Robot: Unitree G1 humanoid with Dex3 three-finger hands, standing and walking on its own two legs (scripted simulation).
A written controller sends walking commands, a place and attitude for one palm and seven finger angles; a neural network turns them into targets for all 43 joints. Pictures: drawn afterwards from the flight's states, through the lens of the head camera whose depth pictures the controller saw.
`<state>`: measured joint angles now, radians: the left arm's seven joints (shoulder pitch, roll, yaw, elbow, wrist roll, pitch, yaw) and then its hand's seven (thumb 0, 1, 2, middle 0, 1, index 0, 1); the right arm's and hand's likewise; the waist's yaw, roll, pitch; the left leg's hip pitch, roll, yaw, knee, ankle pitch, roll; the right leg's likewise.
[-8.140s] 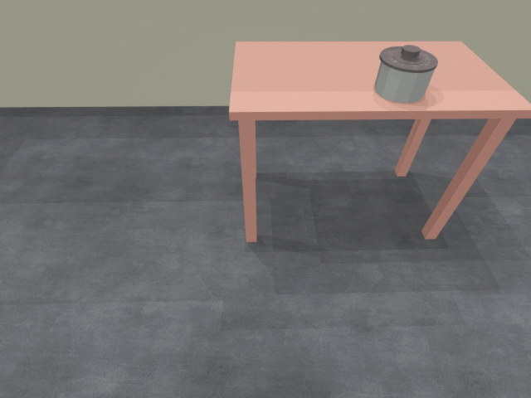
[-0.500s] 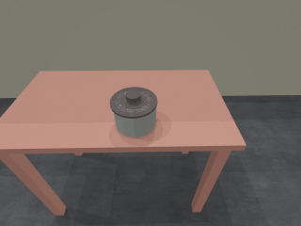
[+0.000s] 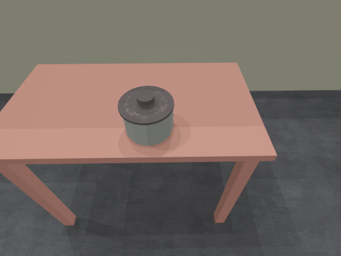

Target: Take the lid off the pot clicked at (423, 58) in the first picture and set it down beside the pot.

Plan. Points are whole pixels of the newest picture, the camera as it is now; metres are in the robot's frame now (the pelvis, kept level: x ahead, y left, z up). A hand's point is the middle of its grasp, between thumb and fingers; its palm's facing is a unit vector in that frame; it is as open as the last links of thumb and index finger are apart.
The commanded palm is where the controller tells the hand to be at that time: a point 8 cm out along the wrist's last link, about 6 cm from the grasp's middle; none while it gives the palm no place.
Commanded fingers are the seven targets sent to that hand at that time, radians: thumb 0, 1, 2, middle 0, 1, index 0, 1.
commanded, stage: look again from close up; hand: left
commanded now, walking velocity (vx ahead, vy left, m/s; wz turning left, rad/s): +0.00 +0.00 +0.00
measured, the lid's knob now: (145, 97) +0.53 +0.10 +0.08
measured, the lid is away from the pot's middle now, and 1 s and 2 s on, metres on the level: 0.00 0.00 0.00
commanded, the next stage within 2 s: lift the closed hand beside the body in 0.70 s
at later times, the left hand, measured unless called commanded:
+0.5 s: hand out of the picture +0.01 +0.15 -0.17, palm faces +0.02 -0.98 -0.21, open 7.3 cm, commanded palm none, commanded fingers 0.00 0.90 0.90 -0.20 -0.30 -0.20 -0.30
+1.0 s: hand out of the picture +0.13 +0.18 -0.08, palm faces +0.13 -0.93 -0.34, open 6.5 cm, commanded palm +0.09 +0.22 -0.05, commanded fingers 0.00 0.90 0.90 -0.68 -0.83 -0.68 -0.83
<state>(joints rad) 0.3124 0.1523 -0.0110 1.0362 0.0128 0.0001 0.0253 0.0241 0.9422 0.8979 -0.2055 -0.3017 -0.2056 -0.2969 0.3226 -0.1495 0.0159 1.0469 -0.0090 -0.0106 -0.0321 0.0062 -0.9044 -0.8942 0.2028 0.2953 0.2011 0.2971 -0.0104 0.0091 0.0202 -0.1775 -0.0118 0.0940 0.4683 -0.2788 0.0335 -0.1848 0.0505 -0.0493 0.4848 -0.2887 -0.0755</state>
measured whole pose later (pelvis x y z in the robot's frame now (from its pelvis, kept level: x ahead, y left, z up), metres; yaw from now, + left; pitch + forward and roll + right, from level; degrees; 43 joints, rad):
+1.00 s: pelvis +0.00 -0.01 +0.00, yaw +2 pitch -1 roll +1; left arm 0.37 0.18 -0.03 0.48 -0.03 -0.06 0.13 0.04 0.95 0.90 -0.34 -0.45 -0.34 -0.44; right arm 0.27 -0.28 -0.01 0.88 0.04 -0.18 -0.04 0.02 -0.92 -0.89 0.20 0.30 0.20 0.30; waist -0.02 0.08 -0.01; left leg -0.16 -0.03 0.03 0.44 -0.25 0.02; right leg -0.17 0.04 -0.08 0.46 -0.28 -0.08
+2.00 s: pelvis -0.01 +0.04 +0.00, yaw +1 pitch -4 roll -1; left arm 0.69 0.28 0.12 -0.30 -0.01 -0.09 0.10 0.02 0.90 0.90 -1.30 -1.50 -1.30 -1.50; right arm 0.22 -0.21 0.00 0.59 0.01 -0.14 -0.03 0.01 -0.90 -0.89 0.21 0.30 0.20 0.30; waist 0.05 0.03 0.02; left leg -0.13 -0.06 0.05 0.45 -0.26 0.08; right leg -0.12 0.01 -0.06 0.44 -0.26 -0.01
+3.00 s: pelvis -0.02 +0.01 +0.00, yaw +2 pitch -2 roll +0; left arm 0.29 0.69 0.13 -0.26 0.72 0.01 -0.20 0.00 0.24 1.23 -1.07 -0.74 -1.07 -0.73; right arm 0.09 -0.30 0.01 0.56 0.05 0.08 -0.02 0.01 -0.90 -0.89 0.20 0.30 0.20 0.30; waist 0.05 0.13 0.01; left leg -0.20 -0.03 0.02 0.46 -0.24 0.05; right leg -0.18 0.04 -0.09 0.44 -0.24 -0.06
